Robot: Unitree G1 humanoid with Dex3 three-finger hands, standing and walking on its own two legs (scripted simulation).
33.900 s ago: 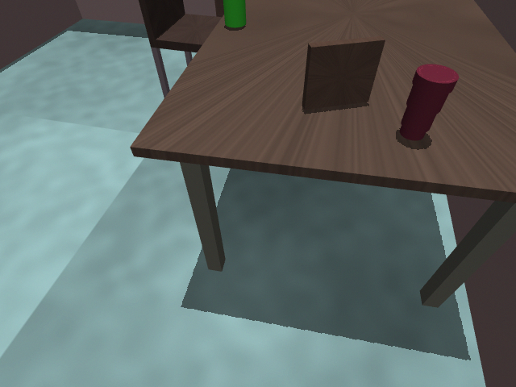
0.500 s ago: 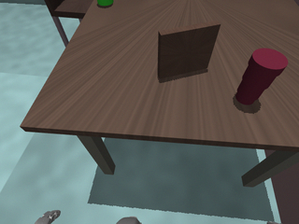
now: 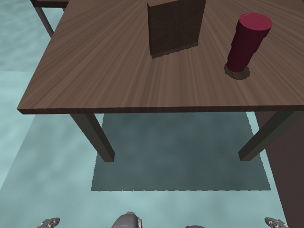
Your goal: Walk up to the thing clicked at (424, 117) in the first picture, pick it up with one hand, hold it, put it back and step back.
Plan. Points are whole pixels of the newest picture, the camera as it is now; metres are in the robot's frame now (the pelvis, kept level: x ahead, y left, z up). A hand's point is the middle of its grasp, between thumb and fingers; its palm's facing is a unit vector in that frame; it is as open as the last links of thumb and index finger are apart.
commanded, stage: step back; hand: right
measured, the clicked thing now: (244, 46) +0.61 -0.25 +0.08
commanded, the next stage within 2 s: none
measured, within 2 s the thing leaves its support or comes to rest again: neither
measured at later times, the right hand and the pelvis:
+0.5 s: hand out of the picture +0.00 -0.24 -0.12, palm faces -0.10 +0.90 -0.42, open 7.4 cm; pelvis -0.12 +0.01 +0.01, yaw +2 degrees
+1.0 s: hand out of the picture -0.19 -0.30 -0.15, palm faces -0.08 +0.92 -0.39, open 7.4 cm; pelvis -0.28 -0.03 +0.01, yaw +2 degrees
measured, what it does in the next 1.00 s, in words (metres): walks backwards: left foot, then right foot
